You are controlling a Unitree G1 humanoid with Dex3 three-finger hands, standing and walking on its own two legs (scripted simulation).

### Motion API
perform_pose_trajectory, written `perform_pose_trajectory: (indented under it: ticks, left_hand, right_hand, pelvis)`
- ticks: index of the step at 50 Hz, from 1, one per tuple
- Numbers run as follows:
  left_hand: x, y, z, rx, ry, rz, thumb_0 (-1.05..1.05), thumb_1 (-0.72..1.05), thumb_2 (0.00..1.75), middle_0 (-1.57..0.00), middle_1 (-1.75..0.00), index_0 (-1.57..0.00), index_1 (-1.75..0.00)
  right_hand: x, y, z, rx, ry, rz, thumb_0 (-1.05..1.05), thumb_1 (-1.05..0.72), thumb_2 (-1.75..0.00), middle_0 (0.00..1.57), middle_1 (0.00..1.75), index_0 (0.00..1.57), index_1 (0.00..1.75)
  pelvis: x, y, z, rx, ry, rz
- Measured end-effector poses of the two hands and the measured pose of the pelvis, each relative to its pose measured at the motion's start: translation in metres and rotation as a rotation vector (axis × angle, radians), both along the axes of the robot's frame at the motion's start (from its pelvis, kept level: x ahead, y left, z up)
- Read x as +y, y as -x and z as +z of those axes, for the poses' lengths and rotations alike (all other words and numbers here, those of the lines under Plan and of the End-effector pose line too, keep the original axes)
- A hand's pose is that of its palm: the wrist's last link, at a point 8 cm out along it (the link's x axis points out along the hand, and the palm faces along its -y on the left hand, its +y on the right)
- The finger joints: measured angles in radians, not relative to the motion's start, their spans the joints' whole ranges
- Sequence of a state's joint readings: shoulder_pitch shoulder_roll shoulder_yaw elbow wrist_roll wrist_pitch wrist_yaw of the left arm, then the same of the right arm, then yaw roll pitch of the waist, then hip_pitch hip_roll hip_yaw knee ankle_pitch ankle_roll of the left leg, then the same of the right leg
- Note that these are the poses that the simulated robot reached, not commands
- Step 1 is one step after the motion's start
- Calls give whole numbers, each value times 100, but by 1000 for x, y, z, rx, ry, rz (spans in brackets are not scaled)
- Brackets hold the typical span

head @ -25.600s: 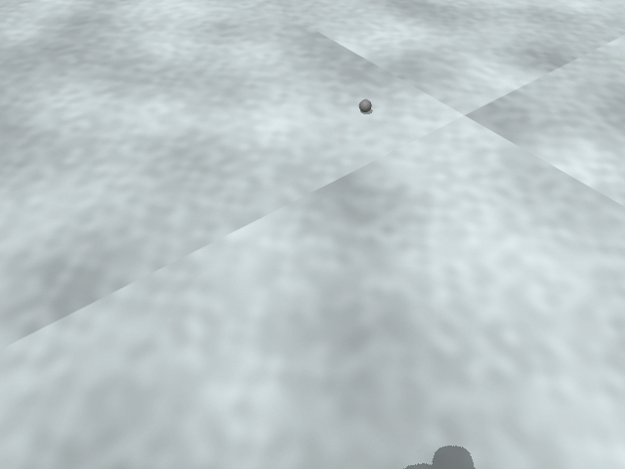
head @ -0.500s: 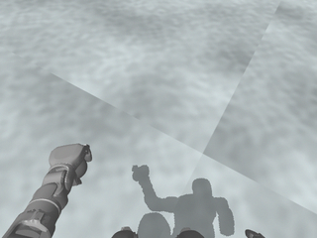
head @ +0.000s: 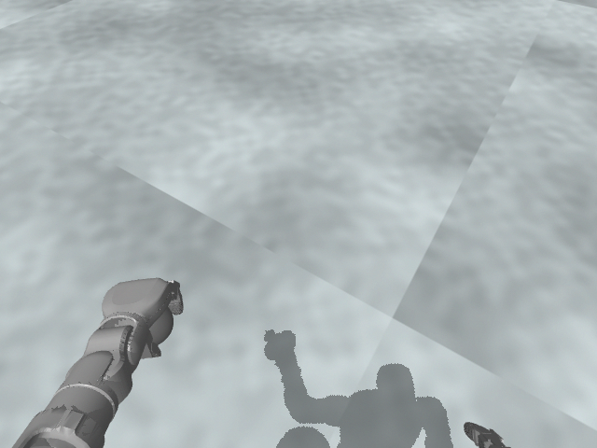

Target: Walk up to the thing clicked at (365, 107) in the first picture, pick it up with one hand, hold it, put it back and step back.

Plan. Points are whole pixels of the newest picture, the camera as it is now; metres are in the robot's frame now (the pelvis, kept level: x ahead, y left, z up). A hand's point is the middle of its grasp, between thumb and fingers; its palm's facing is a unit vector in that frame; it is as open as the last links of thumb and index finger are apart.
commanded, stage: hold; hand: left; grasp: from above
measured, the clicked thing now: (149, 323) +0.33 +0.24 -0.09
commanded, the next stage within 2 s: crouch in 1.52 s
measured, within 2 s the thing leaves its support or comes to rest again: neither
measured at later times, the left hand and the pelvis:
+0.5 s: hand (144, 338) +0.29 +0.22 -0.04, palm faces -0.46 -0.05 -0.89, open 8.8 cm; pelvis -0.01 -0.01 +0.01, yaw +0 degrees
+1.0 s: hand (143, 345) +0.27 +0.21 -0.02, palm faces -0.45 -0.05 -0.89, open 8.8 cm; pelvis -0.02 -0.01 +0.02, yaw +0 degrees
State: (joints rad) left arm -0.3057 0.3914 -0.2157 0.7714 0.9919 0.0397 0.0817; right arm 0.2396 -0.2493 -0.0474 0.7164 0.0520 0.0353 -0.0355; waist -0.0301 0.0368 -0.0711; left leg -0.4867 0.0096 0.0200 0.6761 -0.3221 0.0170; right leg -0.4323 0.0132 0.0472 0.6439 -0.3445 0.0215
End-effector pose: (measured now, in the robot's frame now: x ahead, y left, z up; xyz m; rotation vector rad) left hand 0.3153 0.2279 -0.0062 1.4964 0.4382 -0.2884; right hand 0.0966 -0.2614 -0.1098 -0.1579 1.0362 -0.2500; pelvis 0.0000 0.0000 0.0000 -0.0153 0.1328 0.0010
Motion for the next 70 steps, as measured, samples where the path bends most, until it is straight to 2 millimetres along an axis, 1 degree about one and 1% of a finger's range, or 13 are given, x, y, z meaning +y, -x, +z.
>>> perform_pose_trajectory:
  ticks: [7, 16, 36, 47, 58, 64, 70]
  left_hand:
    - [-1, 3, 10, 4, 1, -8, -1, 11, 55, -54, -78, -72, -75]
    - [-4, 12, 20, 11, -3, -17, -1, 11, 57, -53, -78, -71, -77]
    - [-14, 35, 32, 2, 5, -33, 0, 11, 58, -52, -80, -70, -78]
    - [-15, 39, 41, -5, 11, -33, 0, 11, 58, -51, -81, -70, -79]
    - [-14, 41, 42, 4, 12, -38, 0, 11, 59, -50, -82, -69, -80]
    - [-13, 42, 38, 13, 6, -38, 0, 10, 60, -50, -82, -69, -80]
    - [-13, 36, 42, -3, 8, -39, 0, 9, 61, -51, -82, -70, -80]
  right_hand:
    - [0, -6, 6, -18, -6, 5, 1, -90, -89, 20, 30, 20, 30]
    - [1, -9, 9, -38, -20, 16, 1, -90, -89, 20, 30, 20, 30]
    - [-2, -13, 17, -82, -23, 37, 1, -91, -89, 20, 30, 20, 30]
    - [1, -17, 22, -110, -29, 43, 1, -91, -89, 20, 30, 20, 30]
    - [5, -20, 23, -115, -35, 51, 1, -91, -90, 20, 30, 20, 30]
    - [6, -21, 22, -107, -37, 52, 1, -91, -90, 20, 30, 20, 30]
    - [6, -20, 21, -95, -34, 50, 1, -91, -90, 20, 30, 20, 30]
  pelvis:
    - [0, -1, 4, -24, -2, -2]
    - [-2, 3, 9, -52, -7, -4]
    - [-9, 16, 14, -100, -13, -2]
    - [-9, 20, 16, -121, -15, -3]
    - [-9, 21, 17, -124, -15, -4]
    - [-8, 20, 17, -121, -16, -2]
    - [-8, 18, 18, -120, -15, -2]
